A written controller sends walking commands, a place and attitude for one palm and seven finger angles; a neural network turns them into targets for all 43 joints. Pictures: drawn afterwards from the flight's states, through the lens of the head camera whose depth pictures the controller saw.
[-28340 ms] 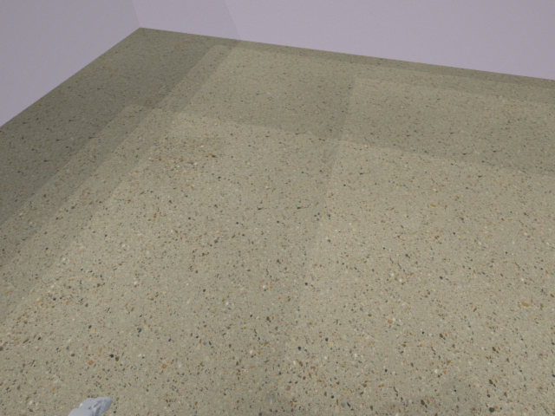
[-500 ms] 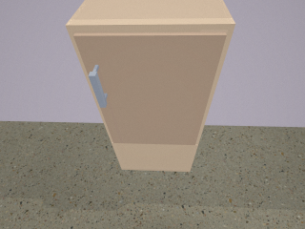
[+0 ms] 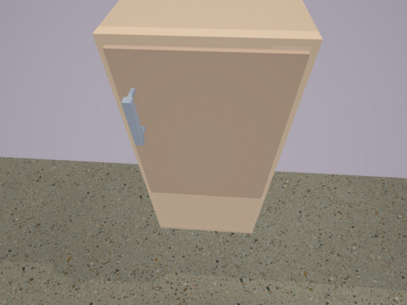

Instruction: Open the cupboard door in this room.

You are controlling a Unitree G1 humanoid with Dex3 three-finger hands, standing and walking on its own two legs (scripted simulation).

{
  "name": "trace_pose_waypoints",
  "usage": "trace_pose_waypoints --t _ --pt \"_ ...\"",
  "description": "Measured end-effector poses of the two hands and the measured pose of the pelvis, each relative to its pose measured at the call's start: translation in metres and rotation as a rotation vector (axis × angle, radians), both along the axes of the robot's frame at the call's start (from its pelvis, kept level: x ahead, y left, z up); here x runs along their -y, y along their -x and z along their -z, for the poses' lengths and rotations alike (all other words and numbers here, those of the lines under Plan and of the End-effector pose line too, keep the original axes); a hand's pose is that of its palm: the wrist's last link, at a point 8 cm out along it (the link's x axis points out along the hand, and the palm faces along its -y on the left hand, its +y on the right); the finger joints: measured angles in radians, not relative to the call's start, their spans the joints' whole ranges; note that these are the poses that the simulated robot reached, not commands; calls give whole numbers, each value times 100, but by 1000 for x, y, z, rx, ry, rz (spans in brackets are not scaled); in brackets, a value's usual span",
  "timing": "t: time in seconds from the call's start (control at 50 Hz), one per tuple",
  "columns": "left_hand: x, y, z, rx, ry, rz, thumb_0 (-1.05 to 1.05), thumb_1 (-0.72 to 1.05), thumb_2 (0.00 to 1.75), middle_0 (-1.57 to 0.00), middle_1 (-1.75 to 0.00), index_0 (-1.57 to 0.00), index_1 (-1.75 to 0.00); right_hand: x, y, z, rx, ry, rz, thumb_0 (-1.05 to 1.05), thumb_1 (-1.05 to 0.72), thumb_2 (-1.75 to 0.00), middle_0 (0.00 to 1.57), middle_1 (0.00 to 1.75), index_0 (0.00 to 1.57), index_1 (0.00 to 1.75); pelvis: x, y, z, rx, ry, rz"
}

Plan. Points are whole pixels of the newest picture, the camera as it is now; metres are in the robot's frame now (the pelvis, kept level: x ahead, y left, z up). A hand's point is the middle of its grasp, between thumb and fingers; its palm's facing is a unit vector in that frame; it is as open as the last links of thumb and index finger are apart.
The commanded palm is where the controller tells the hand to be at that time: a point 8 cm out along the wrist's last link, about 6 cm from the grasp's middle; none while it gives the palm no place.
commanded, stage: look again from close up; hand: left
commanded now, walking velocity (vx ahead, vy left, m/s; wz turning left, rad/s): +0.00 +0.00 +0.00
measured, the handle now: (136, 117) +0.53 +0.21 +0.05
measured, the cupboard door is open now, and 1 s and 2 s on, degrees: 0 0 0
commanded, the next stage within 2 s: raise the hand with hooked fingers in 0.20 s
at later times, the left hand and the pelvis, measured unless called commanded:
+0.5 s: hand (108, 268) +0.19 +0.20 -0.02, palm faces +0.22 -0.97 -0.05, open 7.6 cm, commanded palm +0.11 +0.25 -0.05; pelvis -0.03 +0.01 -0.02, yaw +1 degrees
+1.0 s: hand (90, 270) +0.18 +0.23 -0.02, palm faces -0.03 -1.00 -0.05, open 10.3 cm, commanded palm +0.15 +0.29 -0.01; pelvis -0.05 +0.03 -0.07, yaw +2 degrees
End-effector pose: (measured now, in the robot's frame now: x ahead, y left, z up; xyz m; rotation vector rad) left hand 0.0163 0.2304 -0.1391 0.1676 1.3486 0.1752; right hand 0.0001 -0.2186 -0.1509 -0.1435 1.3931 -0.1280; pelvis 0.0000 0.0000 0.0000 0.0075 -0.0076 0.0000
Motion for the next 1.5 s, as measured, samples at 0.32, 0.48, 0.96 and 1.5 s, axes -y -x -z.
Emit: trace_pose_waypoints --t 0.32,0.48,0.96,1.5 --pt "-4 0 1 12 -2 -1 1 91 89 -20 -30 -20 -30 -2 7 -1 -12 7 6 0 -91 -90 20 29 20 30 -4 2 0 4 5 0" --pt "-16 -127 -116 955 8 -57 2 85 87 -20 -34 -21 -33 12 -71 -28 521 80 -24 1 -91 -90 20 29 20 30 -14 22 12 -58 -6 -24" --pt "-49 -136 -125 1318 127 227 1 33 65 -24 -67 -24 -67 -44 -132 -7 722 7 -215 1 -90 -90 20 30 21 30 -28 53 73 -214 43 -44" --pt "-108 -184 -171 1320 102 185 0 -30 38 -28 -107 -29 -107 -18 -141 -53 749 125 -193 1 -90 -90 20 30 20 30 -40 28 39 -154 40 -30"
